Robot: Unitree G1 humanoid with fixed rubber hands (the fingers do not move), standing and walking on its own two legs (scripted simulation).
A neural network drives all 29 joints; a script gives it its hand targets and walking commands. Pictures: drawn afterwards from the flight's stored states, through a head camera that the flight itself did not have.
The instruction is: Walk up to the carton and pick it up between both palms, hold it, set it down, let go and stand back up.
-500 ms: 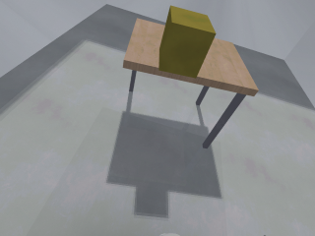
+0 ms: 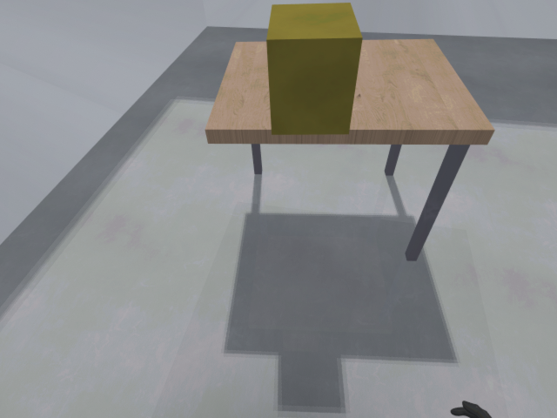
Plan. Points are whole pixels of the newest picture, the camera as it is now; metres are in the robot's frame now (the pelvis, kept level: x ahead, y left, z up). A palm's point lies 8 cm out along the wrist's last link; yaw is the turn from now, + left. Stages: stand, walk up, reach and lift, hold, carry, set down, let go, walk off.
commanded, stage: walk up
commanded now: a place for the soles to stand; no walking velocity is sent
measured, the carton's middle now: (310, 69) +0.98 -0.08 +0.05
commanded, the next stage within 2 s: none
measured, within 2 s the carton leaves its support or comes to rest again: neither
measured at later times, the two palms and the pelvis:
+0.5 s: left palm (59, 398) +0.17 +0.32 -0.04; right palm (493, 397) +0.19 -0.31 -0.08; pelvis +0.09 +0.00 +0.02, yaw -4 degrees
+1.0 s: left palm (80, 361) +0.25 +0.36 -0.13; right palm (456, 323) +0.26 -0.25 +0.01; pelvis +0.19 +0.08 +0.02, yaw -3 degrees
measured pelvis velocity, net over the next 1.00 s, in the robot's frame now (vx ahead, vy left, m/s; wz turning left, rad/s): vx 0.19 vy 0.08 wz -0.06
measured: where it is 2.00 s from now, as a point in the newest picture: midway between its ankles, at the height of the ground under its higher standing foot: (295, 412)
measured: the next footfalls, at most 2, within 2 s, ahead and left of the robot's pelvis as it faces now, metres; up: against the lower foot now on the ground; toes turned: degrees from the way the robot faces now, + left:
left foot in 0.68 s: +0.25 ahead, +0.11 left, +0.00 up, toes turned +2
right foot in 1.54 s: +0.39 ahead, -0.10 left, +0.00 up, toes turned -2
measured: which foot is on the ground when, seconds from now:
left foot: up 0.00-0.66, down 0.68-1.00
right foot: down 0.00-0.72, up 0.74-1.00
